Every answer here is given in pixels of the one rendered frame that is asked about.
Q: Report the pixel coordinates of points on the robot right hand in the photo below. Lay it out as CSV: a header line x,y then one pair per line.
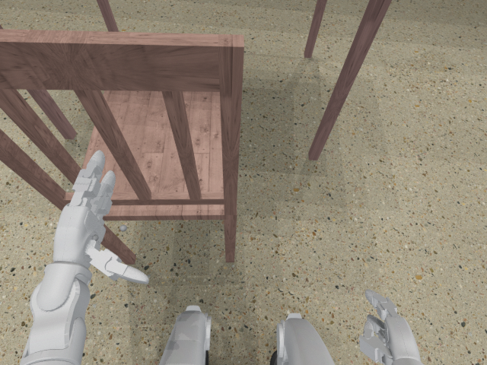
x,y
395,338

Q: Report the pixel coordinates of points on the robot left forearm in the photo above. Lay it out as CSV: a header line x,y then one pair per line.
x,y
58,304

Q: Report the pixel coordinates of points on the robot thigh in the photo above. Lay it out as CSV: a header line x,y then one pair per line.
x,y
299,343
189,339

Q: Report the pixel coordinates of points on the left robot thigh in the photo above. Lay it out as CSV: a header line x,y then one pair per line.
x,y
189,339

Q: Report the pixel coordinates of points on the right robot thigh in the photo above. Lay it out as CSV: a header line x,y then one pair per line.
x,y
299,343

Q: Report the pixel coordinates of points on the chair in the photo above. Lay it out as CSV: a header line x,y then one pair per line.
x,y
168,121

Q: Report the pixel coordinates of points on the robot left hand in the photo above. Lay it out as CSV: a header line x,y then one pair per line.
x,y
83,217

